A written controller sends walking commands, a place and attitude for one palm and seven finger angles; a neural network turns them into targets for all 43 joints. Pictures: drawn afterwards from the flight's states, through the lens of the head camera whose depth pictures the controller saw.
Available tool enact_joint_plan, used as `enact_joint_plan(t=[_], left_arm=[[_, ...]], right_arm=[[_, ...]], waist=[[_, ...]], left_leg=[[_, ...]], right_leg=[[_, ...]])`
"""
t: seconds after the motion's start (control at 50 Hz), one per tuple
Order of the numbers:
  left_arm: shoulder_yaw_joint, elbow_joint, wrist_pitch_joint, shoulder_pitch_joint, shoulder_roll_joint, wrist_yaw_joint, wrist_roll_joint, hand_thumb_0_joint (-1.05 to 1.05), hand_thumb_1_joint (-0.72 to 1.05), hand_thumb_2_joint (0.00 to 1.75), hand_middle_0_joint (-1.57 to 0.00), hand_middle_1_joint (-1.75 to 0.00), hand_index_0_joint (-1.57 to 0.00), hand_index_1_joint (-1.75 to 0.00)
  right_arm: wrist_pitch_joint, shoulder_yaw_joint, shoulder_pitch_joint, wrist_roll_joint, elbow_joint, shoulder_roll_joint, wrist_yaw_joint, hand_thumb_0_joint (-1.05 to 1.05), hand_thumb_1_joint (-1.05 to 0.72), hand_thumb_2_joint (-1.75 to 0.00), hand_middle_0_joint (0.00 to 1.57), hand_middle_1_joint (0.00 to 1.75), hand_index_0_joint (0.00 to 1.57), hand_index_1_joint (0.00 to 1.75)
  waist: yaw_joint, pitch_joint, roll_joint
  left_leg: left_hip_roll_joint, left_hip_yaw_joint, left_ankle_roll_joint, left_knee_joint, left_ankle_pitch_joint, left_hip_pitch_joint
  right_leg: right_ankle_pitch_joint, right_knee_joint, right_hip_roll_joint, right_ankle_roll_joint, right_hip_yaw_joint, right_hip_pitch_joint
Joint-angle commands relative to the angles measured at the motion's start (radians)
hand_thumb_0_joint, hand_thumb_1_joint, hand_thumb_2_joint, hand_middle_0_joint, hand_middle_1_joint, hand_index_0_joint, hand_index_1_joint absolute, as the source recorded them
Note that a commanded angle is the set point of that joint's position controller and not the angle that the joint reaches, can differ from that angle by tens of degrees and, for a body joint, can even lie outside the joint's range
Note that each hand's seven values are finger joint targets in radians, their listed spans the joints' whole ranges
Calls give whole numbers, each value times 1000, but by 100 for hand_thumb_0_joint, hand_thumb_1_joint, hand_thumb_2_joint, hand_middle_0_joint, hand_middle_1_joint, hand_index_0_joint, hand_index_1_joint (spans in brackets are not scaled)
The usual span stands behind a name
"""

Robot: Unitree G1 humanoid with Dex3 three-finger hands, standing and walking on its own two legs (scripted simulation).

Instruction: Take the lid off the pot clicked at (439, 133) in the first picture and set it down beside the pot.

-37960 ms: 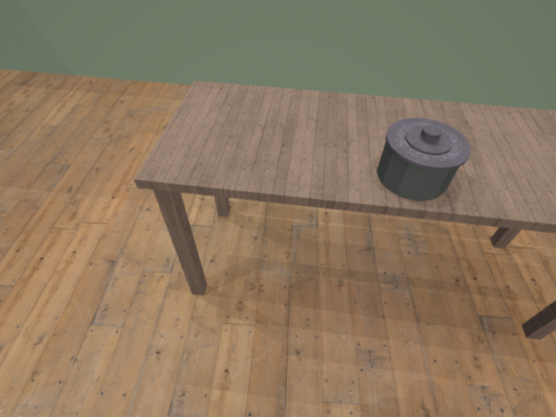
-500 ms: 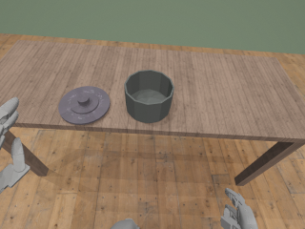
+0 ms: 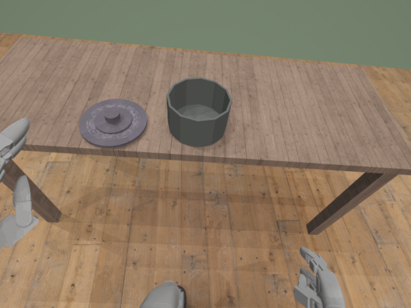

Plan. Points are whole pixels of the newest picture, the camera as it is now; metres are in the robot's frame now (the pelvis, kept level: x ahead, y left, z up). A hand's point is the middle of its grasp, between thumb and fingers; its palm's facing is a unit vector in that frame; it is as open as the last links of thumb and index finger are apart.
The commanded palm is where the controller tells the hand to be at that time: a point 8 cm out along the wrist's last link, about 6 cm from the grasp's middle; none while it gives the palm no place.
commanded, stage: step back with the hand held close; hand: left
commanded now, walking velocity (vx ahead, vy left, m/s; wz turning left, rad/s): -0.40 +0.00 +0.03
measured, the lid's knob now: (112, 115) +0.59 +0.30 -0.06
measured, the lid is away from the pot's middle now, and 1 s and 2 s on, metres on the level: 0.25 0.25 0.25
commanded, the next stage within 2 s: stop stepping back and stand still in 0.38 s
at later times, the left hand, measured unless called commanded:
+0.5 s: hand out of the picture +0.13 +0.23 +0.18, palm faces +0.19 -0.87 -0.46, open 7.4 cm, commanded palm +0.07 +0.30 +0.19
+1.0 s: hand out of the picture +0.06 +0.30 +0.16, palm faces +0.27 -0.85 -0.45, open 7.4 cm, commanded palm +0.00 +0.34 +0.19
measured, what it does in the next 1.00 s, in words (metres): walks backwards: right foot, then left foot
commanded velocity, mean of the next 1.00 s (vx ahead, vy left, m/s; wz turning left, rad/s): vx -0.09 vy -0.04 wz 0.03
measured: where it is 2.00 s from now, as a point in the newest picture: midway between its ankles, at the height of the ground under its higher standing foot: outside the picture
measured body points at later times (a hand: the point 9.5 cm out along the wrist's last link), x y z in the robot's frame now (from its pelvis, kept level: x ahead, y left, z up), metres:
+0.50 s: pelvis -0.07 +0.02 +0.00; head -0.06 +0.06 +0.45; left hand +0.11 +0.28 +0.20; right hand +0.07 -0.22 -0.07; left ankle +0.00 +0.08 -0.69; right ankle -0.12 -0.13 -0.72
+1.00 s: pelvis -0.14 +0.06 +0.00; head -0.13 +0.09 +0.45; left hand +0.03 +0.34 +0.18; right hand +0.00 -0.18 -0.07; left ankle -0.10 +0.11 -0.71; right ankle -0.19 -0.07 -0.72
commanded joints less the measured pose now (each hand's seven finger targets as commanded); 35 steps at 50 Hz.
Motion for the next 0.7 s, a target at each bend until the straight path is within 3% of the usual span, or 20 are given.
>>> enact_joint_plan(t=[0.0, 0.06, 0.1, 0.12, 0.14, 0.18, 0.32, 0.38, 0.4, 0.42, 0.44, 0.46, 0.48, 0.5, 0.52, 0.54, 0.56, 0.6, 0.64, 0.68], left_arm=[[85, -156, -62, -74, 121, 52, -3, 0, 90, 90, -20, -30, -20, -30], [77, -182, -69, -104, 116, 59, -2, 0, 90, 90, -20, -30, -20, -30], [100, -196, -82, -86, 124, 58, -7, 0, 90, 90, -20, -30, -20, -30], [114, -224, -86, -103, 152, 59, 1, 0, 90, 90, -20, -30, -20, -30], [146, -234, -85, -118, 161, 63, -6, 0, 90, 90, -20, -30, -20, -30], [130, -230, -73, -97, 124, 59, -19, 0, 90, 90, -20, -30, -20, -30], [108, -194, -62, 0, 124, 24, -24, 0, 90, 90, -20, -30, -20, -30], [109, -181, -103, -87, 165, 9, -16, 0, 90, 90, -20, -30, -20, -30], [65, -131, -100, -91, 130, -2, -20, 0, 90, 90, -20, -30, -20, -30], [73, -118, -90, -101, 132, -1, -24, 0, 90, 90, -20, -30, -20, -30], [59, -91, -70, -111, 110, 5, -15, 0, 90, 90, -20, -30, -20, -30], [-313, 651, 161, -408, -123, -95, 129, 0, 90, 90, -20, -30, -20, -30], [89, -310, -15, -362, 198, -23, -6, 0, 90, 90, -20, -30, -20, -30], [148, -95, -46, -141, 206, 13, 3, 0, 90, 90, -20, -30, -20, -30], [123, -121, -36, -42, 155, 21, -15, 0, 90, 90, -20, -30, -20, -30], [128, -234, -62, -17, 128, 24, -27, 0, 90, 90, -20, -30, -20, -30], [130, -331, -80, -94, 172, 28, -25, 0, 90, 90, -20, -30, -20, -30], [149, -359, -55, 3, 173, 31, -24, 0, 90, 90, -20, -30, -20, -30], [139, -388, -35, 13, 156, 43, -15, 0, 90, 90, -20, -30, -20, -30], [104, -310, -8, 76, 107, 52, -1, 0, 90, 90, -20, -30, -20, -30]], right_arm=[[-47, -68, -43, 8, -106, -117, -13, 0, -90, -90, 20, 30, 20, 30], [-46, -60, -74, 12, -116, -132, -17, 0, -90, -90, 20, 30, 20, 30], [-67, -62, -98, 14, -141, -161, -24, 0, -90, -90, 20, 30, 20, 30], [-81, -63, -97, -2, -140, -163, -25, 0, -90, -90, 20, 30, 20, 30], [-86, -69, -64, -8, -119, -150, -19, 0, -90, -90, 20, 30, 20, 30], [-101, -82, -40, -7, -101, -148, 6, 0, -90, -90, 20, 30, 20, 30], [-107, -67, -41, -20, -111, -144, 18, 0, -90, -90, 20, 30, 20, 30], [-97, -59, -53, -6, -103, -131, -1, 0, -90, -90, 20, 30, 20, 30], [-93, -77, -52, 13, -102, -132, -11, 0, -90, -90, 20, 30, 20, 30], [-84, -86, -59, 11, -95, -133, -10, 0, -90, -90, 20, 30, 20, 30], [-63, -67, -95, 10, -90, -100, -9, 0, -90, -90, 20, 30, 20, 30], [-44, -115, -48, 11, 124, -225, 36, 0, -90, -90, 20, 30, 20, 30], [-49, -60, -129, 37, -187, -88, 4, 0, -90, -90, 20, 30, 20, 30], [-48, -33, -126, 41, -123, -93, -30, 0, -90, -90, 20, 30, 20, 30], [-43, -25, -122, 48, -142, -106, -34, 0, -90, -90, 20, 30, 20, 30], [-61, -31, -108, 35, -159, -128, -29, 0, -90, -90, 20, 30, 20, 30], [-82, -41, -85, 20, -158, -128, -14, 0, -90, -90, 20, 30, 20, 30], [-111, -52, -60, -15, -144, -134, -1, 0, -90, -90, 20, 30, 20, 30], [-127, -59, -41, -8, -132, -131, 12, 0, -90, -90, 20, 30, 20, 30], [-121, -61, -40, 6, -133, -138, 19, 0, -90, -90, 20, 30, 20, 30]], waist=[[-49, -175, -167], [-51, -116, -32], [-33, -99, 258], [-33, -114, 364], [-31, -149, 314], [-16, -186, 222], [6, -255, 205], [-13, -191, -16], [-23, -165, -183], [-28, -169, -259], [-41, -114, -229], [-132, -130, -42], [-31, -69, -117], [-38, -44, -223], [-31, -85, -101], [-12, -123, 217], [-27, -149, 304], [-19, -222, 313], [-22, -230, 231], [-18, -200, 245]], left_leg=[[-16, -75, -36, 200, -96, 235], [51, -180, 0, -40, -129, 175], [224, -377, 63, -365, -264, 3], [313, -480, 85, -535, -377, -71], [335, -446, 83, -536, -350, -95], [281, -352, 86, -423, -160, 75], [178, -226, -8, -339, -104, 175], [27, -54, -61, 25, -127, 271], [-42, -26, -83, 272, -124, 322], [-67, -42, -84, 462, -116, 340], [-32, -69, -66, 493, -151, 201], [15, -111, -58, 549, -177, 51], [-11, -119, -47, 319, -176, 149], [26, -128, -17, 59, -149, 128], [27, -107, -4, -244, 36, 167], [140, -216, 32, -367, 358, 243], [228, -333, 88, -326, 581, 358], [276, -461, 67, -361, 405, 374], [252, -384, 83, -347, 316, 377], [193, -266, 56, -374, 118, 327]], right_leg=[[63, -217, -297, -157, 244, -157], [74, -66, -180, -95, 133, -144], [-167, 218, 0, -33, 40, -49], [-314, 433, 77, -20, 79, 1], [-312, 576, 79, -25, 131, 35], [-284, 534, 64, -15, 143, -75], [-98, -133, 64, -45, 18, 192], [18, -301, -119, -115, 75, -1], [-99, -318, -242, -178, 185, -198], [-56, -323, -319, -221, 250, -296], [236, -242, -314, -212, 206, -211], [577, -91, -398, -172, 99, -115], [475, -111, -269, -143, 156, -133], [429, -35, -250, -127, 142, -60], [334, 79, -168, -76, 96, 7], [140, 188, -35, -21, 32, 0], [-222, 252, 24, -12, 78, -122], [-306, 338, 21, -12, 152, -130], [-229, 289, 16, -8, 151, -89], [-173, 170, 22, -9, 90, -18]])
